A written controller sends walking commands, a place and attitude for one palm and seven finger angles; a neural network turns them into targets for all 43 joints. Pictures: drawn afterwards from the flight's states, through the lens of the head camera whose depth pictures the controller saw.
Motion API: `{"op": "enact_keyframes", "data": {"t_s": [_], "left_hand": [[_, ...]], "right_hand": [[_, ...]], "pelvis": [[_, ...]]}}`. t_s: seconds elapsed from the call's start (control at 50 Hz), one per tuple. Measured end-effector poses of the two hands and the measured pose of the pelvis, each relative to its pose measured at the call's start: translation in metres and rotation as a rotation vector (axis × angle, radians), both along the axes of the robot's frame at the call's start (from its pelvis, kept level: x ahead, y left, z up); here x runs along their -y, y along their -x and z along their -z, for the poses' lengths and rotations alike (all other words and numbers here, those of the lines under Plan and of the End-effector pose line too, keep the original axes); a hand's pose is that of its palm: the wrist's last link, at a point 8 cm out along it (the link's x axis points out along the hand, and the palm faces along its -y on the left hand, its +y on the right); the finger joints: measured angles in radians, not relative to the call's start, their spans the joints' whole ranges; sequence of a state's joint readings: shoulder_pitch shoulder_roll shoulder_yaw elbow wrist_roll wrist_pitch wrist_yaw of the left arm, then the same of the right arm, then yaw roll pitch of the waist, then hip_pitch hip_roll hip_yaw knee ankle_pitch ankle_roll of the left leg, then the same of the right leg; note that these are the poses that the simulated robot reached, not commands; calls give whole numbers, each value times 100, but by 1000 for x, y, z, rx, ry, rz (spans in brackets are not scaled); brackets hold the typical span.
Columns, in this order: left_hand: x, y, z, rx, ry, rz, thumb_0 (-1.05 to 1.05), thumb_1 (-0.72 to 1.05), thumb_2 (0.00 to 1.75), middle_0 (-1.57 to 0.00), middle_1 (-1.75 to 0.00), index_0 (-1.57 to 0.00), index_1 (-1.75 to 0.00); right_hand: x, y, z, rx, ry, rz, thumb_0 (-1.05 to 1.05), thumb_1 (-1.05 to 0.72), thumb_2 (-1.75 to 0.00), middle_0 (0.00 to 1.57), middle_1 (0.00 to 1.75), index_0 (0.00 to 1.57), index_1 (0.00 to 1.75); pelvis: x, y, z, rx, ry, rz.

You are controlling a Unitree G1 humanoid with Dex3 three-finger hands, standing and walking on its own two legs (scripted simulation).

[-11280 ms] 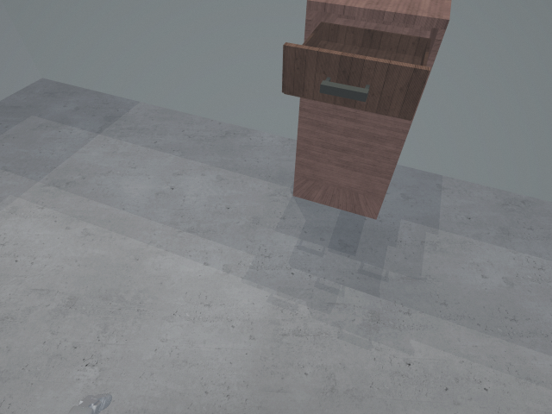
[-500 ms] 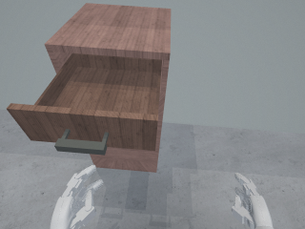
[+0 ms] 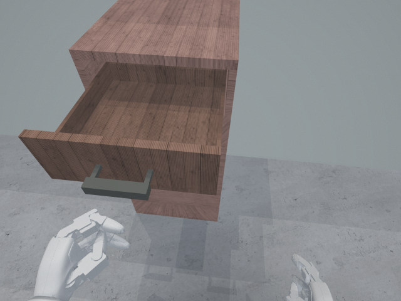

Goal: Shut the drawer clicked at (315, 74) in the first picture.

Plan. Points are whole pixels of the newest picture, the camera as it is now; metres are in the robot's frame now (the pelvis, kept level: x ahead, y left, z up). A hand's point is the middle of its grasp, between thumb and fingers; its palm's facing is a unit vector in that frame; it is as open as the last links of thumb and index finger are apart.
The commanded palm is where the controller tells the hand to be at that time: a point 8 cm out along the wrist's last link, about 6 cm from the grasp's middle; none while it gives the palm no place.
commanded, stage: raise the hand and make a fist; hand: left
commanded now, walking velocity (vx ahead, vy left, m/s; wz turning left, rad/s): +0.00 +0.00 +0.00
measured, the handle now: (120, 179) +0.33 +0.18 +0.08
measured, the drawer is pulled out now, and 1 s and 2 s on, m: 0.28 0.28 0.28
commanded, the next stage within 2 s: bring the fist close to the handle in 1.06 s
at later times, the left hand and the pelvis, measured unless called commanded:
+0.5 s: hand (92, 252) +0.17 +0.16 +0.14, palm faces -0.02 -0.99 -0.11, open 3.2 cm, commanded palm +0.11 +0.21 +0.16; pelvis +0.02 +0.01 +0.02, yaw +1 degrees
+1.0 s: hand (80, 253) +0.16 +0.16 +0.17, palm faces +0.02 -0.99 -0.15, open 3.3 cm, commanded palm +0.11 +0.21 +0.18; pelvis +0.01 -0.02 +0.03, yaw +1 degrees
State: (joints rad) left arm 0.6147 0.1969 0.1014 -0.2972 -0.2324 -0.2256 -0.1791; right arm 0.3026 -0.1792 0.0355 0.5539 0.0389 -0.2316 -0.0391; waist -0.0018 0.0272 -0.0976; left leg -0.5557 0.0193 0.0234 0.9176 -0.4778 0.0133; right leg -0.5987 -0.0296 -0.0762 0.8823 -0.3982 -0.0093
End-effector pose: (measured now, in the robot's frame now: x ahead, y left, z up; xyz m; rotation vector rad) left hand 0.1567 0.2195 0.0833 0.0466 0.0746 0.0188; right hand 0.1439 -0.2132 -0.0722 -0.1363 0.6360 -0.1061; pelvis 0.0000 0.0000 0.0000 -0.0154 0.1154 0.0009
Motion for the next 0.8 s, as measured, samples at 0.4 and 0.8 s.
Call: {"op": "enact_keyframes", "data": {"t_s": [0.4,0.8], "left_hand": [[2,7,-54,130,-46,14,2,89,90,-127,-146,-126,-145],[7,16,-93,136,-72,38,2,89,90,-140,-160,-139,-159]], "right_hand": [[-17,-74,-53,274,-4,-92,2,-91,-90,20,30,20,30],[-10,-71,-64,308,-32,-125,2,-90,-90,21,31,20,30]], "pelvis": [[-7,-17,-11,55,13,-15],[6,-18,-27,131,2,-20]]}}
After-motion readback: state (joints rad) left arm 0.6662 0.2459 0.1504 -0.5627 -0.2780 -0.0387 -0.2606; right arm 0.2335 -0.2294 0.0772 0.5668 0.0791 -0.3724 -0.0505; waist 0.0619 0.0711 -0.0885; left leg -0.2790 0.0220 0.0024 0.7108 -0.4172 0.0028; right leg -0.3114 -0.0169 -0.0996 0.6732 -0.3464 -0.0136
